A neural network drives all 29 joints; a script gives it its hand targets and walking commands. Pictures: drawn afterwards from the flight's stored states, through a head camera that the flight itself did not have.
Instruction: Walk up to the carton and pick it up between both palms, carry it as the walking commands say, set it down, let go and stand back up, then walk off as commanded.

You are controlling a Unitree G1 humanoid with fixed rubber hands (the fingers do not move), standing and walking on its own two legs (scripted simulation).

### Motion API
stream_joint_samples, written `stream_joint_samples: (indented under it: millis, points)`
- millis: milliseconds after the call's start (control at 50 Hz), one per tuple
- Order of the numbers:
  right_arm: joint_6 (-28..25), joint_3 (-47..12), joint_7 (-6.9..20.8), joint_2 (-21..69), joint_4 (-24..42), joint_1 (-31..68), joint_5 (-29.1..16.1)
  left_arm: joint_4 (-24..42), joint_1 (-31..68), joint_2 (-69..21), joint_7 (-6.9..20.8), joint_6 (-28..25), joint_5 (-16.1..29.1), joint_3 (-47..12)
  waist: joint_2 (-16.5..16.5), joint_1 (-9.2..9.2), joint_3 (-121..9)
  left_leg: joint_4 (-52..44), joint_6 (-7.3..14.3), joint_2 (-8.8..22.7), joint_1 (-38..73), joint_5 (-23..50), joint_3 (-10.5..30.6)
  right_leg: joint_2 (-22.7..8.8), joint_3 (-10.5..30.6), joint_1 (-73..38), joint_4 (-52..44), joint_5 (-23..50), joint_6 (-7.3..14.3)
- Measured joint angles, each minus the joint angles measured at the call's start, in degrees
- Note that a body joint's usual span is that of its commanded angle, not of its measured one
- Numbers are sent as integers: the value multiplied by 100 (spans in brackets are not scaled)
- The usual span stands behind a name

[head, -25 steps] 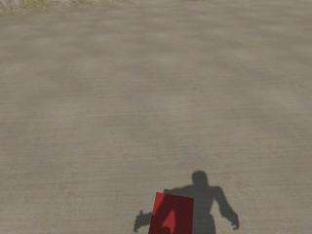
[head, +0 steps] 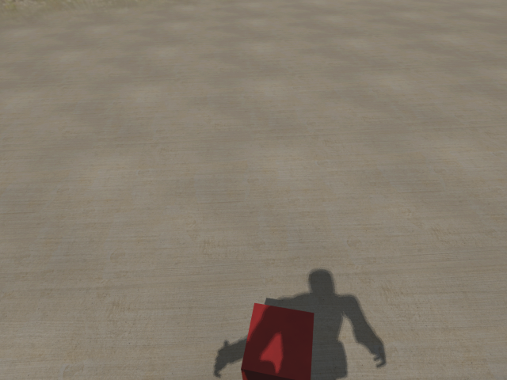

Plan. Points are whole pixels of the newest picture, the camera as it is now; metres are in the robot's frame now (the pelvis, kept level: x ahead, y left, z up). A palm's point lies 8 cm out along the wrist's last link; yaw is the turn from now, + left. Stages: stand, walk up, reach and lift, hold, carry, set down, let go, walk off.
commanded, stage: stand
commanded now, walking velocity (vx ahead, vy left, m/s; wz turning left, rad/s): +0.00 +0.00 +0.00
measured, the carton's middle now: (278, 352) +0.42 -0.04 -0.66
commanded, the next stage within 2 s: walk off in 0.26 s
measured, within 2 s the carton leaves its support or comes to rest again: neither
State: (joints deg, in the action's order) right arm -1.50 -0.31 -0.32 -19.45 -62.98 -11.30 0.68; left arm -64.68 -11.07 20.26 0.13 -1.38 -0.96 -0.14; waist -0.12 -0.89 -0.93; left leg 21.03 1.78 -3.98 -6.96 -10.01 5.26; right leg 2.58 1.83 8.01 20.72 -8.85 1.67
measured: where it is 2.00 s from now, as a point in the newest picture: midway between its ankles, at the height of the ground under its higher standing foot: outside the picture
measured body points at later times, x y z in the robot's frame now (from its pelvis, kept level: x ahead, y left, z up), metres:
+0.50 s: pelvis +0.00 +0.01 +0.00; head -0.02 +0.01 +0.45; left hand +0.05 +0.31 -0.13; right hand +0.08 -0.29 -0.13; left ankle +0.02 +0.10 -0.75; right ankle +0.03 -0.10 -0.75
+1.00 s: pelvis -0.01 +0.12 -0.01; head -0.01 +0.14 +0.44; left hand +0.01 +0.41 -0.16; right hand +0.00 -0.15 -0.15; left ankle +0.02 +0.19 -0.75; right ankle -0.01 -0.04 -0.69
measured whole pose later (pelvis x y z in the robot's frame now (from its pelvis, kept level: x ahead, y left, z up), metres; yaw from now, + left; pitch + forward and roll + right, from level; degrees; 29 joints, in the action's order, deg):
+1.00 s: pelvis -0.01 +0.12 -0.01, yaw -3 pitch -1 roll +0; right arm 4.5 1.0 -0.1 -13.8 -61.9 -14.4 1.8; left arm -64.3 -14.0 17.4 -4.0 3.6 -1.5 2.6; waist -2.8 -0.3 0.4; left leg 26.8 4.7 -3.6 -13.8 -12.1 -3.4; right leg -3.4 2.8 24.6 54.8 -28.3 -0.7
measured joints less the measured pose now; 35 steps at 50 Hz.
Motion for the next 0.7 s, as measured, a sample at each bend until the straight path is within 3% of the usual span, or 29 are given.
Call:
stream_joint_samples:
  millis: [560, 640, 700]
  points:
    - [187, -73, -63, -3, -220, 363, -97, -53, 134, -33, -31, 80, -56, -62, 27, -86, 125, -131, 69, -48, 14, 58, -85, -54, 95, 11, -107, 56, -84]
    - [369, -52, -67, 109, -341, 257, -85, 11, 97, -203, -77, 162, -108, -84, 44, -162, 69, 77, 87, -75, -163, -42, -137, -70, 136, 159, 26, -3, -126]
    - [449, 2, -43, 172, -359, 138, -42, 24, 28, -301, -160, 213, -144, -52, 63, -176, 53, 565, -13, -49, -444, -415, -221, -86, 152, 281, 145, -61, -169]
